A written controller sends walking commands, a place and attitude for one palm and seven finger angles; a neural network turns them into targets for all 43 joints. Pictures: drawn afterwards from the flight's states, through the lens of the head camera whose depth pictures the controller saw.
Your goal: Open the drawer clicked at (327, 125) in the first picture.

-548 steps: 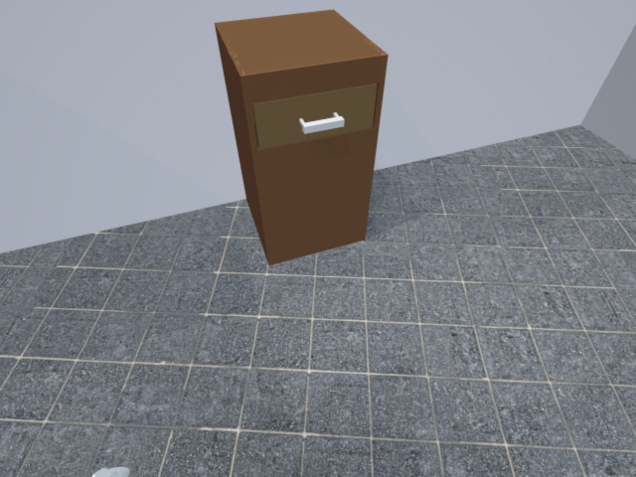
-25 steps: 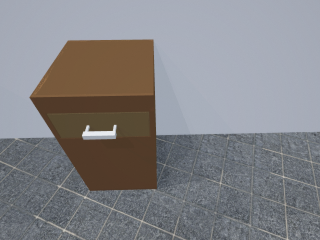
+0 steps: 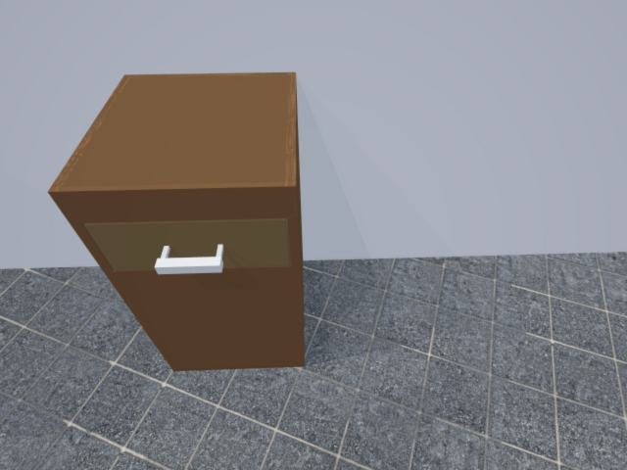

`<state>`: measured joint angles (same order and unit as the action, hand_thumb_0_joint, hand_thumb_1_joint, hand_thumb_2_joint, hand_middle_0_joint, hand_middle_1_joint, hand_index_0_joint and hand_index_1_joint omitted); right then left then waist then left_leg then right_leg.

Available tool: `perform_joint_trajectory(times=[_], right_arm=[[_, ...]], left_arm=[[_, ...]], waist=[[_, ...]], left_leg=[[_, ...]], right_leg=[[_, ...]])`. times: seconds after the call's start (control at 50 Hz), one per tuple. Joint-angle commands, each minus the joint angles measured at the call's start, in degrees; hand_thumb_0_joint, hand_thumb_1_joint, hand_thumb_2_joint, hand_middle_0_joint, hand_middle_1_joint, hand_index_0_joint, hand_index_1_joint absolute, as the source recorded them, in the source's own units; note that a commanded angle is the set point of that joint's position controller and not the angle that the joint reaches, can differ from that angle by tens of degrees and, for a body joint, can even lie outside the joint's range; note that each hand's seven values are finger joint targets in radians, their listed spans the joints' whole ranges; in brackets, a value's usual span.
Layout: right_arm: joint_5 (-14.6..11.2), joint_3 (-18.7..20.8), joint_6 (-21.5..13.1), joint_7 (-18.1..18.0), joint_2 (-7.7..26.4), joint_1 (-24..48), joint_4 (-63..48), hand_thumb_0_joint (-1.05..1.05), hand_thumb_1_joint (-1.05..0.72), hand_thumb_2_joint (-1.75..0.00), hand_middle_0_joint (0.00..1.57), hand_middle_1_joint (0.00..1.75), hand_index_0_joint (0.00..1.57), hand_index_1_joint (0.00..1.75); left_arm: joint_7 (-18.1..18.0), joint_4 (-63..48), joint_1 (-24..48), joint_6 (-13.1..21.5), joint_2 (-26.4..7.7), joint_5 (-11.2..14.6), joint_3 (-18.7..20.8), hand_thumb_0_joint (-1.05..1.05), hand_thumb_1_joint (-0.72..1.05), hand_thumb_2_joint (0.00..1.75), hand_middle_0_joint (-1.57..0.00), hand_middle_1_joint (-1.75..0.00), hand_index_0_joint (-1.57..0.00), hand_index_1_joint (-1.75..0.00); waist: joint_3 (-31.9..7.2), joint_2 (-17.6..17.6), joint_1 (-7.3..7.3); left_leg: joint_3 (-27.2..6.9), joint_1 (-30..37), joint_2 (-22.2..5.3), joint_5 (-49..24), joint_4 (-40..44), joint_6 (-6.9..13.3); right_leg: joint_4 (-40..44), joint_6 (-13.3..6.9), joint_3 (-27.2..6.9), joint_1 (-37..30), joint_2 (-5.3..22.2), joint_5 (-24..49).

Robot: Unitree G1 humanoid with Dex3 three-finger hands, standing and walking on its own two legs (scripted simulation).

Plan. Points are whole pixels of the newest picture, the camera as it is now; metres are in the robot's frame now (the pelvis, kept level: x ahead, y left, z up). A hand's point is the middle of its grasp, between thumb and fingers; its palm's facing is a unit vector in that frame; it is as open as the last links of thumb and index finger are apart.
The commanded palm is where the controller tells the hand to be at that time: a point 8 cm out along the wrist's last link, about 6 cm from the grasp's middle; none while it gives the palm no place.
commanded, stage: look again from close up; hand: left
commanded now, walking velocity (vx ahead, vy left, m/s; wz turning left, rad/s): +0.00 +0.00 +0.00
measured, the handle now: (191, 257) +0.52 +0.28 -0.13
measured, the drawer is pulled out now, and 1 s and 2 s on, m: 0.00 0.00 0.00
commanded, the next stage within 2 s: shuffle to correct the standing spot in 0.48 s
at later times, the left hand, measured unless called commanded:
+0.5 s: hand out of the picture +0.00 +0.15 -0.17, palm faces +0.04 -0.98 -0.18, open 7.3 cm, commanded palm none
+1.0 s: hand out of the picture -0.01 +0.21 -0.18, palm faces +0.11 -0.97 -0.21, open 7.3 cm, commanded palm none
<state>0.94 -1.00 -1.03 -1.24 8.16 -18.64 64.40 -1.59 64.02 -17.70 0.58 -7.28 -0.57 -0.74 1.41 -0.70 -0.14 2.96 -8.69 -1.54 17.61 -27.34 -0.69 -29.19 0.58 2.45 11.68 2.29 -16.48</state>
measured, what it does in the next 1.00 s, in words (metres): lifts its right foot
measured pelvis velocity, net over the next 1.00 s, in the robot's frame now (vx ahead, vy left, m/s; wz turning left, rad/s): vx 0.01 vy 0.03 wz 0.06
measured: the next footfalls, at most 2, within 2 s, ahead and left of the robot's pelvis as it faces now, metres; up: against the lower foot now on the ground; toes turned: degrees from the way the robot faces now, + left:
right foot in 1.18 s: +0.06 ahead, -0.08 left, +0.00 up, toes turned +3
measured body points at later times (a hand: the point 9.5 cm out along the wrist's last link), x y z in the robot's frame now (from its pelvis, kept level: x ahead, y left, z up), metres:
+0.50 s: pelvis +0.01 -0.02 +0.00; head +0.02 -0.02 +0.45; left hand -0.01 +0.20 -0.16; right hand +0.00 -0.23 -0.16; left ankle -0.03 +0.12 -0.74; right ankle -0.01 -0.12 -0.74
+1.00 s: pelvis +0.01 +0.03 +0.00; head +0.02 +0.03 +0.45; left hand -0.01 +0.26 -0.16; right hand +0.03 -0.20 -0.15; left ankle -0.01 +0.12 -0.74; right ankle -0.03 -0.10 -0.69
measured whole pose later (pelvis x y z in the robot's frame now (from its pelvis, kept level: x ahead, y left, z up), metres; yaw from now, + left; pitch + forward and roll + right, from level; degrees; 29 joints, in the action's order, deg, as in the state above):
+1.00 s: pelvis +0.01 +0.03 +0.00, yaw +3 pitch +0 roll +1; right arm 1.9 0.7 -0.7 -1.3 8.9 -17.1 60.3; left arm -1.8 61.5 -17.4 -1.8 -10.3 -1.5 2.5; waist 1.2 1.9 0.3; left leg 6.4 -11.6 0.9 16.8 -27.9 2.7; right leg -52.0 -1.1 3.0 20.4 4.0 -26.2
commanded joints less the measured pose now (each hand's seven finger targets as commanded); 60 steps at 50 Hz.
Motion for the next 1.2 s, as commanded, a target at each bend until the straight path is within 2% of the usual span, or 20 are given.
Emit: perform_joint_trajectory(times=[0.0,0.44,0.56,0.64,0.72,0.76,0.78,0.8,0.82,0.84,0.86,0.88,0.9,0.92,0.94,1.0,1.06,1.12,1.14,1.18], right_arm=[[-0.30,0.86,-0.76,-0.70,4.69,-3.48,-1.01,0.00,-0.90,-0.90,0.20,0.30,0.20,0.30],[-0.32,0.89,-0.24,-0.80,3.97,-2.68,-0.04,0.00,-0.90,-0.90,0.20,0.30,0.20,0.30],[-0.26,0.92,-0.45,-0.84,3.99,-3.00,0.02,0.00,-0.90,-0.90,0.20,0.30,0.20,0.30],[-0.29,1.32,0.63,-0.63,4.97,-1.76,-1.48,0.00,-0.90,-0.90,0.20,0.30,0.20,0.30],[-0.25,2.29,2.02,-0.27,4.50,-0.06,-4.38,0.00,-0.90,-0.90,0.20,0.30,0.20,0.30],[-0.06,2.66,2.10,0.12,4.15,1.31,-5.66,0.00,-0.90,-0.90,0.20,0.30,0.20,0.30],[-0.13,2.77,1.97,0.32,3.95,0.86,-5.84,0.00,-0.90,-0.90,0.20,0.30,0.20,0.30],[-0.19,2.72,1.76,0.52,3.63,-1.57,-5.29,0.00,-0.90,-0.90,0.20,0.30,0.20,0.30],[-0.16,2.82,1.60,0.54,3.84,-4.45,-4.31,0.00,-0.90,-0.90,0.20,0.30,0.20,0.30],[0.33,3.16,1.42,0.45,6.35,-5.66,-4.09,0.00,-0.90,-0.90,0.20,0.30,0.20,0.30],[0.82,3.73,1.30,0.37,9.34,-7.26,-4.04,0.00,-0.90,-0.90,0.20,0.30,0.20,0.30],[0.69,3.62,0.96,-0.09,9.04,-7.67,-4.04,0.00,-0.90,-0.90,0.20,0.30,0.20,0.30],[0.73,3.13,0.67,-0.40,8.24,-5.83,-4.51,0.00,-0.90,-0.90,0.20,0.30,0.20,0.30],[0.74,2.66,0.24,-0.53,6.88,-4.00,-5.06,0.00,-0.90,-0.90,0.20,0.30,0.20,0.30],[0.78,2.27,-0.37,-0.64,6.14,-3.00,-5.16,0.00,-0.90,-0.90,0.20,0.30,0.20,0.30],[0.44,1.55,-1.39,-1.25,5.55,-3.15,-3.93,0.00,-0.90,-0.90,0.20,0.30,0.20,0.30],[0.35,1.73,-1.19,-1.56,6.26,-3.46,-2.63,0.00,-0.90,-0.90,0.20,0.30,0.20,0.30],[0.14,2.13,-0.68,-1.60,6.31,-3.18,-1.36,0.00,-0.90,-0.90,0.20,0.30,0.20,0.30],[-0.03,2.03,-0.68,-1.60,5.98,-2.52,-1.21,0.00,-0.90,-0.90,0.20,0.30,0.20,0.30],[-0.54,1.67,-0.84,-1.32,3.70,-2.55,-1.20,0.00,-0.90,-0.90,0.20,0.30,0.20,0.30]], left_arm=[[-0.45,-1.25,-3.73,1.05,-5.74,-0.12,1.35,0.00,0.90,0.90,-0.20,-0.30,-0.20,-0.30],[-0.52,-0.99,-4.27,1.25,-5.56,-0.11,1.35,0.00,0.90,0.90,-0.20,-0.30,-0.20,-0.30],[-0.54,-1.08,-4.79,1.38,-5.67,-0.09,1.45,0.00,0.90,0.90,-0.20,-0.30,-0.20,-0.30],[-0.89,-2.18,-4.48,0.95,-8.14,-0.17,2.97,0.00,0.90,0.90,-0.20,-0.30,-0.20,-0.30],[-1.35,-3.30,-5.43,0.24,-11.98,-0.55,5.23,0.00,0.90,0.90,-0.20,-0.30,-0.20,-0.30],[-1.58,-4.23,-5.12,-0.01,-11.84,-1.04,5.82,0.00,0.90,0.90,-0.20,-0.30,-0.20,-0.30],[-1.56,-4.78,-3.96,-0.09,-11.64,-1.20,5.89,0.00,0.90,0.90,-0.20,-0.30,-0.20,-0.30],[-1.46,-5.60,-1.87,-0.24,-11.77,-1.16,5.91,0.00,0.90,0.90,-0.20,-0.30,-0.20,-0.30],[-1.39,-6.46,0.14,-0.61,-10.78,-0.86,5.82,0.00,0.90,0.90,-0.20,-0.30,-0.20,-0.30],[-1.07,-7.44,0.42,-1.12,-8.47,-0.67,5.37,0.00,0.90,0.90,-0.20,-0.30,-0.20,-0.30],[-0.87,-7.89,0.80,-1.58,-5.12,-0.81,4.55,0.00,0.90,0.90,-0.20,-0.30,-0.20,-0.30],[-0.96,-7.86,1.48,-1.74,-4.21,-1.19,3.82,0.00,0.90,0.90,-0.20,-0.30,-0.20,-0.30],[-0.54,-7.40,0.85,-1.52,-3.86,-1.13,3.46,0.00,0.90,0.90,-0.20,-0.30,-0.20,-0.30],[-0.08,-6.39,0.50,-1.01,-3.73,-1.33,3.17,0.00,0.90,0.90,-0.20,-0.30,-0.20,-0.30],[0.24,-5.84,-0.15,-0.57,-2.90,-1.29,2.86,0.00,0.90,0.90,-0.20,-0.30,-0.20,-0.30],[0.30,-4.35,-1.26,-0.51,-2.11,-0.76,1.98,0.00,0.90,0.90,-0.20,-0.30,-0.20,-0.30],[0.11,-3.63,-1.28,-0.75,-2.27,-0.37,1.75,0.00,0.90,0.90,-0.20,-0.30,-0.20,-0.30],[-0.11,-2.93,-2.08,-0.52,-3.37,-0.26,2.11,0.00,0.90,0.90,-0.20,-0.30,-0.20,-0.30],[-0.19,-2.05,-3.62,-0.20,-3.67,-0.24,2.10,0.00,0.90,0.90,-0.20,-0.30,-0.20,-0.30],[-0.45,-1.23,-4.16,0.48,-5.60,-0.15,1.83,0.00,0.90,0.90,-0.20,-0.30,-0.20,-0.30]], waist=[[2.39,0.48,0.21],[3.82,1.89,0.26],[1.95,0.87,0.30],[2.87,1.87,1.12],[3.32,9.97,1.90],[4.87,12.24,2.49],[4.69,11.46,1.74],[3.28,10.23,0.20],[2.29,5.78,-1.23],[2.13,-4.08,-1.49],[2.34,-14.62,-1.95],[3.51,-14.66,-2.55],[4.01,-9.55,-1.40],[4.12,-5.08,-0.54],[3.47,-2.97,-0.11],[1.36,-3.57,0.04],[0.28,-4.26,-0.12],[0.12,-3.28,0.31],[-0.22,-3.10,1.03],[0.18,0.45,0.28]], left_leg=[[-3.46,-2.86,-4.08,-11.67,5.17,2.42],[-2.90,-2.21,-3.91,-11.29,5.24,1.68],[-2.87,-1.02,-4.16,-13.56,5.14,1.64],[-2.02,-5.90,-2.55,-10.24,1.65,1.14],[0.57,-12.45,0.10,2.28,-8.47,0.38],[0.00,-14.08,-0.81,7.36,-11.43,0.54],[-0.04,-11.59,-1.10,6.53,-8.36,0.64],[0.85,-6.34,-0.69,2.78,-2.30,0.69],[0.79,-0.89,-0.89,-2.58,2.58,1.16],[-5.68,1.16,-5.79,-7.03,6.00,3.24],[-15.98,0.01,-13.15,-4.22,12.61,7.07],[-20.60,-1.55,-15.74,-1.13,16.55,9.99],[-20.62,-2.43,-16.28,0.58,16.40,11.89],[-18.80,-2.64,-15.65,-1.83,15.71,12.13],[-15.79,-2.34,-14.73,-7.02,15.42,11.82],[-10.14,0.97,-12.81,-27.71,12.57,11.15],[-7.94,3.62,-13.12,-37.22,9.64,11.05],[-6.79,3.32,-11.56,-35.55,6.50,8.65],[-5.90,2.11,-10.09,-31.97,5.06,6.89],[-3.95,-3.19,-5.87,-19.42,5.57,3.49]], right_leg=[[4.49,-2.55,-3.83,-0.64,3.40,12.88],[6.97,-2.71,-4.05,-0.86,3.64,14.24],[6.57,-2.81,-3.73,-2.05,3.67,16.42],[5.18,-3.94,-5.23,-3.23,6.82,15.22],[10.05,-8.38,-13.28,-3.24,16.40,10.84],[11.08,-10.62,-14.69,-0.40,19.15,10.52],[9.69,-10.42,-13.29,1.53,18.86,11.22],[6.81,-8.92,-9.90,3.60,16.86,11.72],[2.92,-6.84,-5.78,6.82,13.27,7.55],[-4.13,-3.93,-0.05,11.09,6.36,-0.69],[-13.79,-1.38,5.25,14.25,0.23,-12.88],[-22.69,-1.93,1.83,16.30,0.17,-16.79],[-27.30,-2.63,-0.43,17.54,1.31,-14.34],[-28.59,-2.78,-1.28,17.81,2.14,-11.56],[-27.51,-2.21,-1.52,16.62,2.64,-9.38],[-19.50,-0.63,-1.24,11.81,2.21,-7.15],[-11.51,-0.31,-0.67,8.42,1.67,-6.67],[0.28,-0.57,-0.28,3.08,1.00,-0.02],[5.11,-0.86,-1.28,0.19,1.44,6.13],[4.87,-2.62,-5.46,-4.81,5.16,20.71]])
